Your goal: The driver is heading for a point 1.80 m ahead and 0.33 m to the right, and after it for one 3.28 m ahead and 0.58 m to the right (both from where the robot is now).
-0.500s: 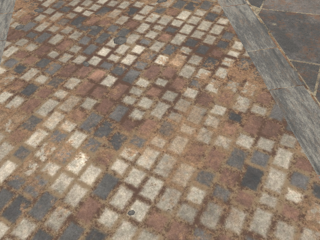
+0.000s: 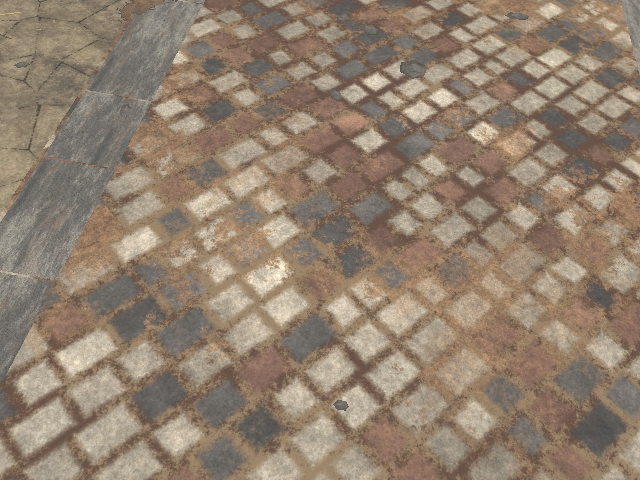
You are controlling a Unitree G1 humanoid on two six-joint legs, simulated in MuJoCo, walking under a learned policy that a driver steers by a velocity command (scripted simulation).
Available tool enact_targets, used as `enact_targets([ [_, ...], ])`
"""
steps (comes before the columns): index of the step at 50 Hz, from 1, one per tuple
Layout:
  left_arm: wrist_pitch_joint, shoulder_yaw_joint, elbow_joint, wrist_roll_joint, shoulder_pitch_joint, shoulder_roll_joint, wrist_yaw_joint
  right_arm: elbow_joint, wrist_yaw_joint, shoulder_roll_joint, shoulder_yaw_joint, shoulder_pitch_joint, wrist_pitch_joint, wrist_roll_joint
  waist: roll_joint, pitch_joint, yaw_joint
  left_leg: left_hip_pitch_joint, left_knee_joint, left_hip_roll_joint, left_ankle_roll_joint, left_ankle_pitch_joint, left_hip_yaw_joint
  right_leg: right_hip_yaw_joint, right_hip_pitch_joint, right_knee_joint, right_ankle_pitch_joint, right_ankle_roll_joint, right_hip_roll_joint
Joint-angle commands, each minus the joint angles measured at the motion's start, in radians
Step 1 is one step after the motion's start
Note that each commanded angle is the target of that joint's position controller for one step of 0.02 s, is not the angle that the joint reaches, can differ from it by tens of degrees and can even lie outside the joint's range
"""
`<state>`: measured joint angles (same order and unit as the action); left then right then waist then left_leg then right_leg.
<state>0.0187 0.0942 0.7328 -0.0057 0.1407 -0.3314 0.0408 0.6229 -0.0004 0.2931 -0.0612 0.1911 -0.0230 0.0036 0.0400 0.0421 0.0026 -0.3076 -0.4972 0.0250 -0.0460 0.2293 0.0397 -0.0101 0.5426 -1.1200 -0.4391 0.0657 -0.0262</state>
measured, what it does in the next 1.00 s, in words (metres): steps on the spot: right foot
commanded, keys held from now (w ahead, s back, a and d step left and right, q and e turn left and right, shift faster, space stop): no key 1.00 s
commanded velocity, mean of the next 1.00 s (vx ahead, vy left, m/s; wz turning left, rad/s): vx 0.00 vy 0.00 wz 0.09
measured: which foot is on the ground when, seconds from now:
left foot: down 0.00-1.00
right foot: up 0.00-0.26, down 0.28-1.00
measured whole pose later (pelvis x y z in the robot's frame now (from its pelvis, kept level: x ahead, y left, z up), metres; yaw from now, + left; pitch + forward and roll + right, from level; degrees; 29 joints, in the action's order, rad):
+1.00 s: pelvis +0.01 -0.04 -0.01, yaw +3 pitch -2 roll +0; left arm -0.03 0.01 0.87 -0.01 0.20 -0.23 0.01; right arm 0.84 0.04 0.22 -0.05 0.22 -0.02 0.01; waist 0.00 0.04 0.00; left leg -0.23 -0.52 0.03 0.02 0.26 0.09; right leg 0.00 0.19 -0.52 -0.30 -0.01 0.01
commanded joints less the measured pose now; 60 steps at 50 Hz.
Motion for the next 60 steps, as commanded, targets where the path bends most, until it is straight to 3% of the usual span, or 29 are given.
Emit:
enact_targets([
  [1, -0.009, 0.018, -0.052, 0.007, 0.019, -0.074, 0.001, -0.067, 0.016, 0.128, -0.028, -0.040, 0.019, 0.004, -0.176, -0.157, 0.012, 0.167, 0.146, -0.227, -0.176, -0.451, 0.204, -0.034, 0.033, -0.026, 0.081, 0.013, -0.008],
  [5, -0.009, -0.002, -0.061, 0.007, -0.018, -0.039, -0.007, -0.051, 0.024, 0.128, -0.024, -0.033, 0.016, 0.006, -0.185, -0.137, -0.014, 0.177, 0.153, -0.223, -0.176, -0.315, 0.219, -0.039, -0.034, 0.214, 0.097, 0.016, -0.022],
  [9, -0.012, -0.005, -0.062, 0.012, -0.021, -0.049, -0.017, -0.033, 0.011, 0.136, -0.023, -0.035, 0.013, 0.009, -0.194, -0.098, -0.034, 0.108, 0.158, -0.226, -0.193, -0.191, 0.263, -0.021, -0.158, 0.386, 0.051, 0.004, -0.012],
  [12, -0.023, -0.011, -0.044, 0.011, 0.023, -0.028, -0.025, -0.016, 0.005, 0.106, -0.007, -0.062, 0.013, -0.002, -0.169, -0.088, 0.003, 0.080, 0.123, -0.200, -0.163, -0.179, 0.273, -0.004, -0.282, 0.622, 0.173, -0.019, 0.002],
  [13, -0.030, -0.016, -0.036, 0.000, 0.042, -0.024, -0.029, -0.003, 0.004, 0.087, 0.001, -0.047, 0.017, -0.005, -0.144, -0.094, 0.018, 0.053, 0.113, -0.178, -0.126, -0.166, 0.262, -0.015, -0.367, 0.740, 0.312, -0.035, -0.006],
  [14, -0.034, -0.014, -0.038, -0.015, 0.058, -0.056, -0.027, 0.006, 0.003, 0.064, 0.009, -0.015, 0.026, 0.007, -0.093, -0.124, 0.005, 0.015, 0.086, -0.141, -0.072, -0.104, 0.237, -0.084, -0.463, 0.742, 0.457, -0.058, -0.074],
  [15, -0.034, 0.000, -0.041, -0.016, 0.051, -0.127, -0.023, 0.010, -0.005, 0.065, 0.007, 0.034, 0.037, 0.023, 0.039, -0.135, -0.052, -0.024, 0.035, -0.062, -0.029, -0.012, 0.156, -0.129, -0.492, 0.684, 0.586, -0.104, -0.145],
  [16, -0.034, -0.007, -0.028, -0.008, 0.017, -0.087, -0.030, 0.014, -0.005, 0.049, 0.009, 0.025, 0.040, 0.024, 0.124, -0.137, -0.060, 0.049, 0.039, -0.017, 0.012, 0.041, 0.079, -0.145, -0.374, 0.703, 0.398, -0.149, -0.142],
  [17, -0.039, -0.021, -0.044, -0.010, -0.015, -0.037, -0.036, 0.020, -0.002, 0.076, 0.004, -0.019, 0.036, 0.025, 0.091, -0.099, -0.035, 0.073, 0.032, -0.020, 0.028, 0.023, 0.079, -0.130, -0.322, 0.724, 0.282, -0.136, -0.109],
  [18, -0.043, -0.024, -0.042, -0.014, -0.018, -0.032, -0.036, 0.016, 0.002, 0.080, -0.001, -0.049, 0.030, 0.020, 0.076, -0.083, -0.022, 0.072, 0.023, -0.021, 0.023, 0.000, 0.079, -0.110, -0.303, 0.723, 0.238, -0.112, -0.089],
  [21, -0.059, -0.030, -0.033, -0.012, 0.013, -0.036, -0.033, 0.022, 0.007, 0.065, -0.001, -0.040, 0.013, 0.016, 0.036, -0.055, -0.011, 0.062, 0.030, -0.034, 0.005, -0.051, 0.103, -0.081, -0.292, 0.701, 0.229, -0.086, -0.063],
  [29, -0.055, -0.044, -0.022, -0.007, 0.030, -0.022, -0.023, 0.063, 0.015, 0.043, -0.004, -0.004, 0.021, 0.011, -0.044, -0.055, -0.002, 0.067, 0.029, -0.039, 0.019, -0.098, 0.107, -0.068, -0.306, 0.675, 0.244, -0.094, -0.043],
  [45, -0.060, -0.056, 0.066, -0.002, 0.051, -0.002, -0.028, 0.146, 0.040, 0.038, -0.012, 0.030, 0.015, 0.006, -0.038, -0.039, -0.006, 0.125, 0.030, -0.045, 0.035, -0.155, 0.102, -0.056, -0.288, 0.700, 0.245, -0.097, -0.021],
  [60, -0.058, -0.061, 0.184, 0.002, 0.078, -0.005, -0.023, 0.283, 0.051, 0.030, -0.013, 0.042, 0.014, 0.001, -0.040, -0.017, -0.002, 0.145, 0.059, -0.040, 0.051, -0.161, 0.081, -0.057, -0.302, 0.742, 0.247, -0.107, -0.013],
])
